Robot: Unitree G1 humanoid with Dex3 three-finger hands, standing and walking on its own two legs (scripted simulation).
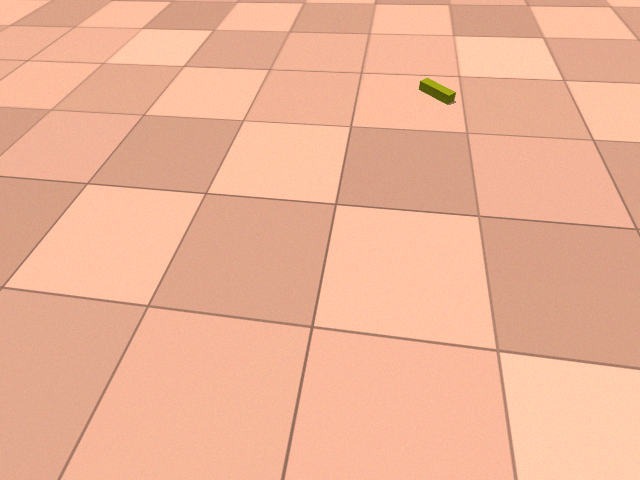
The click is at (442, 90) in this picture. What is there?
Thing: lying carton
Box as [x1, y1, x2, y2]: [419, 78, 455, 103]
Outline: 420,81 420,90 445,103 448,103 453,100 455,94 454,91 428,78
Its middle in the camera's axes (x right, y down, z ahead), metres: +0.70 -0.89 +2.36
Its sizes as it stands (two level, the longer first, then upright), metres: 0.229 0.061 0.056
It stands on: the floor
